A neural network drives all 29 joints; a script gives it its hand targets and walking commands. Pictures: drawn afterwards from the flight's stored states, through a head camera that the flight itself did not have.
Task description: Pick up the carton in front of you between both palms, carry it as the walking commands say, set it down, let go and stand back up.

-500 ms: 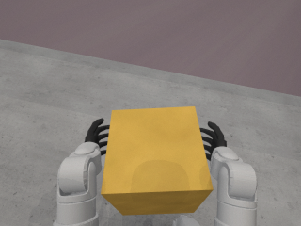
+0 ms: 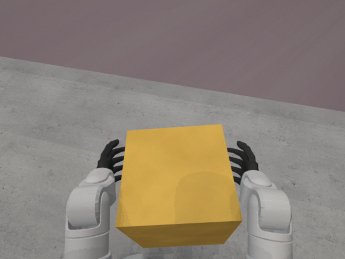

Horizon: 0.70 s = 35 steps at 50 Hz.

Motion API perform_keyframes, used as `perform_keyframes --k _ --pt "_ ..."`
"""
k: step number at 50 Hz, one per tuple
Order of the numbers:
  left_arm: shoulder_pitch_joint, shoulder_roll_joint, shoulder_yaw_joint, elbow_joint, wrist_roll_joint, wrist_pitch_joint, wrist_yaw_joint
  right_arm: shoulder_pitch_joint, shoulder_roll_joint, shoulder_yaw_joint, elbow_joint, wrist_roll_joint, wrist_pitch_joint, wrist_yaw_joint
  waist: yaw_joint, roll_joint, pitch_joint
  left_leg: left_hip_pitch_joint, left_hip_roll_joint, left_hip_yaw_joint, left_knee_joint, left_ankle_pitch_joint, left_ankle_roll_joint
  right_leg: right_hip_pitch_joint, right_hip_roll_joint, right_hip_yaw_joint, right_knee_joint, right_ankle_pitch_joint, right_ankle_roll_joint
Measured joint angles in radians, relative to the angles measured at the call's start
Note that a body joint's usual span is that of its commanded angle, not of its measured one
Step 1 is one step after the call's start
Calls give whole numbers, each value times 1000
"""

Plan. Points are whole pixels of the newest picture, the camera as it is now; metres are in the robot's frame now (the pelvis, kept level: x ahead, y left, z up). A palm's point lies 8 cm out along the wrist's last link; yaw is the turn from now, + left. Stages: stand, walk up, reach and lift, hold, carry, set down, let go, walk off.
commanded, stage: carry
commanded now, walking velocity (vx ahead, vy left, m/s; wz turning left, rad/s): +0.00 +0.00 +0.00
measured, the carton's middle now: (178, 191) +0.27 -0.01 -0.03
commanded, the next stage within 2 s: none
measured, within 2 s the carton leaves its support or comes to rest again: neither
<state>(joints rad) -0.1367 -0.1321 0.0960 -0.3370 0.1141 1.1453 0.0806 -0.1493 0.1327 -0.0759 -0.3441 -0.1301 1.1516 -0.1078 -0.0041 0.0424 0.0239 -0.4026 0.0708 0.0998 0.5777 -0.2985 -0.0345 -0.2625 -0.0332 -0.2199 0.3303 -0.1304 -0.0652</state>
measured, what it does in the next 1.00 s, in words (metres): steps on the spot: left foot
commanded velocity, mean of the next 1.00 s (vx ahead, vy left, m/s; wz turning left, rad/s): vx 0.00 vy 0.00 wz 0.00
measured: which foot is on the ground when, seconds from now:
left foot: up 0.00-0.04, down 0.06-1.00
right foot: down 0.00-1.00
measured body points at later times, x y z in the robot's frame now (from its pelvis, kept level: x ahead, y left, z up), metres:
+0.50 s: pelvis +0.10 +0.03 -0.02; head +0.09 +0.03 +0.43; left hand +0.38 +0.17 +0.05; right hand +0.38 -0.13 +0.05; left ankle +0.09 +0.13 -0.75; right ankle +0.03 -0.08 -0.75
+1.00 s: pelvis +0.07 +0.02 -0.01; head +0.05 +0.02 +0.44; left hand +0.38 +0.16 +0.02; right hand +0.37 -0.14 +0.02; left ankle +0.09 +0.13 -0.75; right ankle +0.03 -0.08 -0.75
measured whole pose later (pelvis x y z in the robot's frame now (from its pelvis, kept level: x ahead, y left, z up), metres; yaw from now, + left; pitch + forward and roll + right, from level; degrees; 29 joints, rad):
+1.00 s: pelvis +0.07 +0.02 -0.01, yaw -2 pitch +2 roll +0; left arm -0.26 -0.15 0.20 0.24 0.28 0.74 0.02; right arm -0.25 0.15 -0.19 0.24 -0.28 0.73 -0.04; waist 0.00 0.00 -0.10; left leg -0.29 0.07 0.18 0.51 -0.25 0.01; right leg -0.21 -0.06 -0.18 0.50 -0.33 -0.01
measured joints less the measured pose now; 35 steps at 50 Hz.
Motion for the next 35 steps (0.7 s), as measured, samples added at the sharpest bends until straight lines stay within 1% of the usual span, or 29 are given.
perform_keyframes --k 3,4,6,9,12,18,24,35 --pt "8 1 -7 -21 -2 7 -1 9 -1 4 -27 5 12 -4 -4 11 -34 63 18 33 -159 205 -5 28 12 2 62 -71 18" --pt "6 1 -7 -22 -2 12 -1 10 -1 5 -29 6 15 -7 -4 4 -50 81 20 40 -165 202 7 31 10 4 94 -102 25" --pt "0 1 -1 -19 2 31 -2 6 0 4 -16 7 24 -6 0 -33 -85 98 6 51 -135 141 26 49 -9 14 118 -126 40" --pt "-15 0 8 -6 15 64 -1 -16 2 -7 18 5 43 1 7 -63 -134 116 -3 61 -113 83 33 66 -21 25 135 -176 51" --pt "-36 -3 15 27 26 83 3 -38 5 -22 61 -2 53 7 10 -71 -166 119 -8 67 -92 52 34 69 -30 31 152 -204 64" --pt "-49 -4 21 79 32 83 3 -45 6 -37 111 -6 50 11 8 -60 -166 114 -12 75 -54 11 40 67 -40 40 179 -233 77" --pt "-41 -3 15 124 41 28 -4 -31 3 -34 143 -15 0 16 2 -50 -146 104 -12 77 -30 -7 43 58 -43 43 197 -248 79" --pt "-14 0 5 230 69 -122 -22 -1 -1 -21 245 -47 -147 35 4 -49 -138 111 -8 77 -30 -2 43 63 -40 44 200 -243 75"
